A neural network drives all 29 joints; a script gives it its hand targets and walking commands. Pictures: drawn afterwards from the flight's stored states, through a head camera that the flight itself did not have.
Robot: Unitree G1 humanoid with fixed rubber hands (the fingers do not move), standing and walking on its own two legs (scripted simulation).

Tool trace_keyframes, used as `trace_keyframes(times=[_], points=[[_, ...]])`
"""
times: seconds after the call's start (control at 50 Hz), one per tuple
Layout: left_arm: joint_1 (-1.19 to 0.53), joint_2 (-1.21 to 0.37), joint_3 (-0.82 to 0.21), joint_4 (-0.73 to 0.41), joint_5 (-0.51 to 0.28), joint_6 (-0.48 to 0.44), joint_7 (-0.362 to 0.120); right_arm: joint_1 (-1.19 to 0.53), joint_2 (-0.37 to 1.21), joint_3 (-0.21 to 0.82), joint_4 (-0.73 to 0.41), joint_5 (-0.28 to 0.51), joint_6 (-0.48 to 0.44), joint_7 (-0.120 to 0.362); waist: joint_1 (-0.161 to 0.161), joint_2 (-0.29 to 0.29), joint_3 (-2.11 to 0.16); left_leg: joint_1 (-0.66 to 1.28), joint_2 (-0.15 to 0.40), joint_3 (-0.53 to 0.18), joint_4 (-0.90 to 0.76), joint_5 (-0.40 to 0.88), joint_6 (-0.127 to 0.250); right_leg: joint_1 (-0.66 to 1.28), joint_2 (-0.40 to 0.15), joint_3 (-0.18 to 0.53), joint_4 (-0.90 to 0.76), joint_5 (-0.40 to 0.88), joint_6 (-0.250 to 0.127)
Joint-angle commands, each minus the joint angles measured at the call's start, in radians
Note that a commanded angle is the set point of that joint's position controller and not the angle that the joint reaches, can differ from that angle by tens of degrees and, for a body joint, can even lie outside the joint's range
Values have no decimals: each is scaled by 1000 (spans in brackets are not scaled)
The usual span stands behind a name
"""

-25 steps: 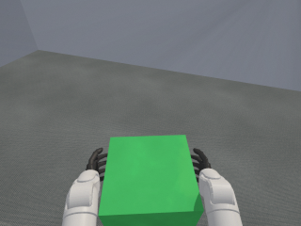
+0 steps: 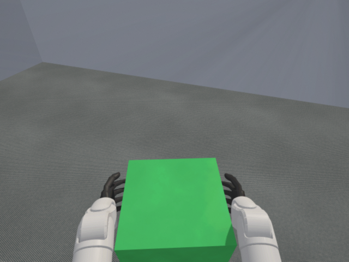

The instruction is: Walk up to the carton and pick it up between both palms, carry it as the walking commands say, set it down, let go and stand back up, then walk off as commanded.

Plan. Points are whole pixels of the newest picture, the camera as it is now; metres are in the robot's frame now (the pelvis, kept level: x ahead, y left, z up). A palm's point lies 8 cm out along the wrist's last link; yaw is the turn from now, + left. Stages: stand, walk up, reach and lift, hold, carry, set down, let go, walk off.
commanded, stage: hold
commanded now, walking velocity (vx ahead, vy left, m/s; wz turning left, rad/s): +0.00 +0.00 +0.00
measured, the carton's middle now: (173, 223) +0.26 +0.00 -0.02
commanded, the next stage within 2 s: carry in 0.96 s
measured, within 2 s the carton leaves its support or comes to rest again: neither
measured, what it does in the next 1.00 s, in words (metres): stands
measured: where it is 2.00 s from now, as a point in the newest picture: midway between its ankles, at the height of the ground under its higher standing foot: outside the picture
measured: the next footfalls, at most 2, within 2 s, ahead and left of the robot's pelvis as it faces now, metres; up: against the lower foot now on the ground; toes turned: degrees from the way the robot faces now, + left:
left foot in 1.70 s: -0.04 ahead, +0.11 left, +0.00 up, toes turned +18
right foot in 1.96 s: -0.06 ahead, -0.10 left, +0.00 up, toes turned +20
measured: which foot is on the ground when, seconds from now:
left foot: down 0.00-1.00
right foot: down 0.00-1.00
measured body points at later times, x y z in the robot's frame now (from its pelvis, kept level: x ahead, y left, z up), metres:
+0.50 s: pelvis +0.00 +0.00 +0.00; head -0.05 +0.00 +0.45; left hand +0.29 +0.16 +0.03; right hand +0.29 -0.15 +0.03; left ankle +0.01 +0.13 -0.74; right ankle +0.04 -0.13 -0.74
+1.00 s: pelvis +0.00 +0.00 +0.00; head -0.04 +0.00 +0.45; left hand +0.29 +0.16 +0.03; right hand +0.28 -0.15 +0.03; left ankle +0.01 +0.13 -0.74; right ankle +0.04 -0.13 -0.74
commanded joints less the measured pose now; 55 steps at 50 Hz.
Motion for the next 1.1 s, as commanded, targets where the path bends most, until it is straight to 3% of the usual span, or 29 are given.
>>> trace_keyframes(times=[0.0, 0.92, 0.94, 0.96, 1.0, 1.08], points=[[-590, -921, -667, -64, -244, -6, -222, -624, 900, 599, -145, 256, -73, 239, -1, 27, -253, -72, -37, 47, -125, 97, 7, 107, 39, -47, -67, 84, -14], [-525, -919, -681, -118, -248, 1, -223, -553, 914, 623, -186, 255, -71, 235, -4, 14, -255, -33, -45, 43, -116, 166, 8, 109, 35, -40, -72, 131, -16], [-567, -923, -740, -182, -264, 7, -227, -592, 893, 651, -219, 268, -74, 233, 9, 3, -343, -83, 131, 25, 7, 265, 41, -54, -171, 12, 47, 233, -38], [-583, -936, -735, -172, -277, 15, -224, -625, 907, 654, -232, 280, -71, 231, 2, 11, -349, -94, 130, -9, 13, 233, 52, -120, -158, 15, 67, 179, -43], [-535, -917, -731, -180, -281, 27, -215, -605, 903, 676, -247, 307, -59, 229, 3, 5, -424, -136, 158, -30, 66, 283, 60, -114, -157, -11, 118, 186, -41], [-510, -882, -771, -263, -315, 86, -188, -589, 867, 713, -313, 350, 8, 213, 4, -6, -465, -239, 123, -25, 179, 300, 54, -142, -196, 21, 153, 280, -53]])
